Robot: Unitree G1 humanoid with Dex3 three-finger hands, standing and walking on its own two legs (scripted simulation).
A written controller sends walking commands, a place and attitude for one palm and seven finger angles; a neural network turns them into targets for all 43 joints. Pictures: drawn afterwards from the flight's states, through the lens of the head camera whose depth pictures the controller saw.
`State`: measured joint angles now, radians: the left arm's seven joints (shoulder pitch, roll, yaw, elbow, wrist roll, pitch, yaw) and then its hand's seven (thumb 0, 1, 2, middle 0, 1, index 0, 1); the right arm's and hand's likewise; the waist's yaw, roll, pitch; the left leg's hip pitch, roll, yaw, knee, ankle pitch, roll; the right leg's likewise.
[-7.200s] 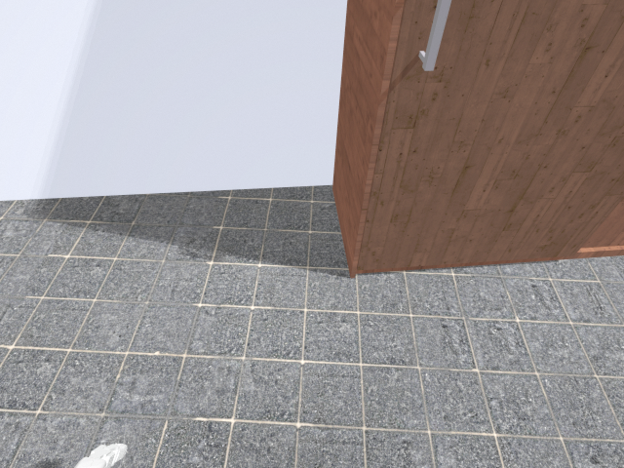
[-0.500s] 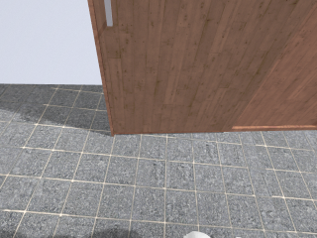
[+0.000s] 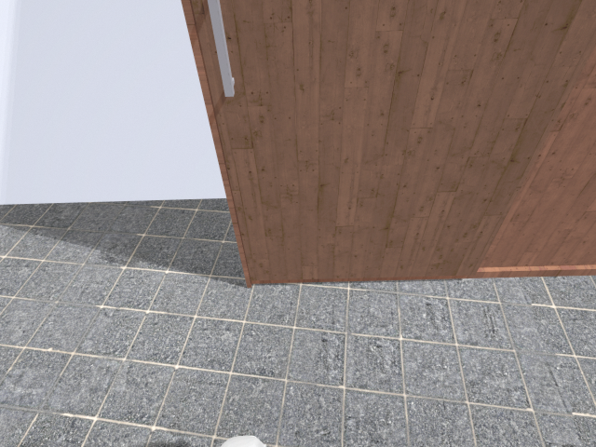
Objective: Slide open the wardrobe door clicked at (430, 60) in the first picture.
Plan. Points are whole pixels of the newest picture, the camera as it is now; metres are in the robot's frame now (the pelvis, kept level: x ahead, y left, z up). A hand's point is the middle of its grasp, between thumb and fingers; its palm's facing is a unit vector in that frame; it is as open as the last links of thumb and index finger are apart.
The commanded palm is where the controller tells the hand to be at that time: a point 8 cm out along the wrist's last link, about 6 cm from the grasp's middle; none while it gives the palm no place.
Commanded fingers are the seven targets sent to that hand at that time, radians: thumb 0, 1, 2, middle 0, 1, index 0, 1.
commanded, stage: take the last steps up to it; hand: left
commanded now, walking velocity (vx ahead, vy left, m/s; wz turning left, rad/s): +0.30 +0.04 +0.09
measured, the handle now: (222, 40) +0.86 +0.20 +0.21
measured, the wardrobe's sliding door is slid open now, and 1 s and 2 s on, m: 0.00 0.00 0.00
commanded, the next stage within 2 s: come to a stop and stand still in 1.00 s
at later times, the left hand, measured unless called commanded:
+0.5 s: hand out of the picture +0.13 +0.28 -0.19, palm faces +0.07 -0.98 -0.17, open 7.3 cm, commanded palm none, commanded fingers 0.00 0.90 0.90 -0.20 -0.30 -0.20 -0.30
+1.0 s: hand (224, 316) +0.41 +0.19 -0.18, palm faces -0.02 -0.98 -0.18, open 7.3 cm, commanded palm none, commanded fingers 0.00 0.90 0.90 -0.20 -0.30 -0.20 -0.30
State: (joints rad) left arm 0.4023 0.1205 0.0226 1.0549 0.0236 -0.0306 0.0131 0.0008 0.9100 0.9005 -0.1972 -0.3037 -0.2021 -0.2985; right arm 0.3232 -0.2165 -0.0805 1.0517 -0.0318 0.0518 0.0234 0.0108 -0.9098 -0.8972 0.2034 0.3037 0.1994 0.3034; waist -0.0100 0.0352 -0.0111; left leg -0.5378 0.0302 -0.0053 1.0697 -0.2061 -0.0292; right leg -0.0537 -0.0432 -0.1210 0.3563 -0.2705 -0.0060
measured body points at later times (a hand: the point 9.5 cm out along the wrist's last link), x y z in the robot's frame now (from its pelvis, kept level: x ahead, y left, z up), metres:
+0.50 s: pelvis +0.14 +0.10 +0.00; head +0.13 +0.12 +0.45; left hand +0.13 +0.34 -0.17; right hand +0.22 -0.14 -0.13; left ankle +0.15 +0.18 -0.75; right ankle +0.13 -0.04 -0.65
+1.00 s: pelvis +0.31 +0.02 -0.02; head +0.34 +0.01 +0.42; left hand +0.41 +0.24 -0.17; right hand +0.19 -0.18 -0.18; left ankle +0.19 +0.16 -0.67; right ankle +0.38 -0.07 -0.75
